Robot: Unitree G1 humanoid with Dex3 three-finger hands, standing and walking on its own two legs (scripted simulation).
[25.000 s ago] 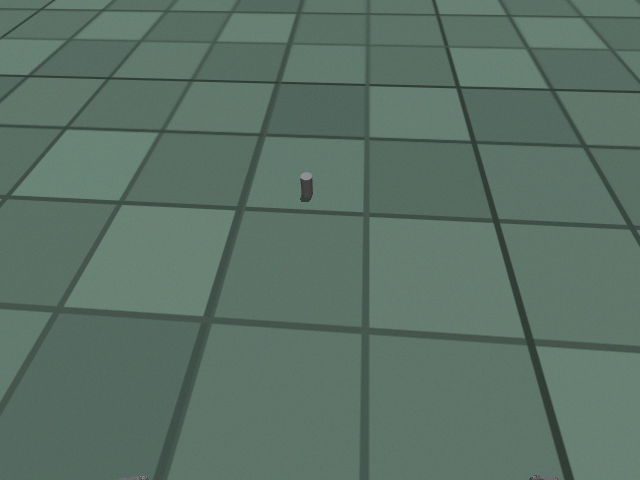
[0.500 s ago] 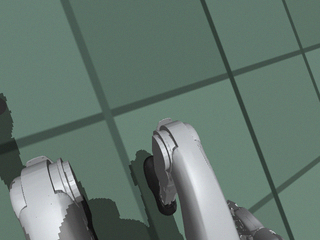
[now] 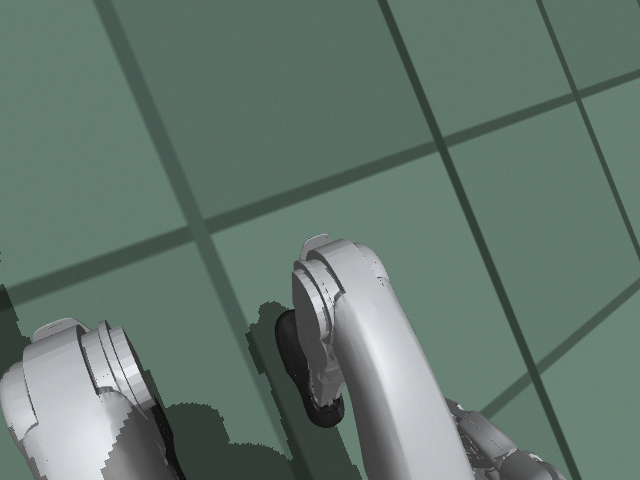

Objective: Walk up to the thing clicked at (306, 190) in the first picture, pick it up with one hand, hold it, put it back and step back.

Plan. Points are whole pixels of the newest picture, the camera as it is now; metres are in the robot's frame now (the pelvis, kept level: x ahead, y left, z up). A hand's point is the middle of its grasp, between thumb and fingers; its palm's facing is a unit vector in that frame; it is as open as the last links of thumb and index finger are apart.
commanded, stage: open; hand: left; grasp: from above
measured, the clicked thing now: out of the picture +0.46 +0.32 -0.25
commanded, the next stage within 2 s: withdraw in 0.78 s
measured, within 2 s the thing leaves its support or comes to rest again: neither
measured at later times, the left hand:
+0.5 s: hand out of the picture +0.45 +0.32 -0.22, palm faces -0.43 -0.15 -0.89, open 12.5 cm
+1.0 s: hand out of the picture +0.46 +0.32 -0.22, palm faces -0.40 -0.15 -0.90, open 13.8 cm
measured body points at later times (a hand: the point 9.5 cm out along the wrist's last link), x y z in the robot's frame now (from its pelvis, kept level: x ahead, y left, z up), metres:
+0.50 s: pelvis +0.00 +0.00 +0.00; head +0.26 +0.12 +0.35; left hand +0.47 +0.32 -0.17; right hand +0.04 -0.26 -0.06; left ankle +0.06 +0.13 -0.27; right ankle +0.11 -0.13 -0.27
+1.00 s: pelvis +0.00 +0.00 +0.00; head +0.26 +0.11 +0.35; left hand +0.47 +0.32 -0.16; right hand +0.04 -0.26 -0.06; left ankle +0.06 +0.13 -0.27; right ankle +0.11 -0.13 -0.27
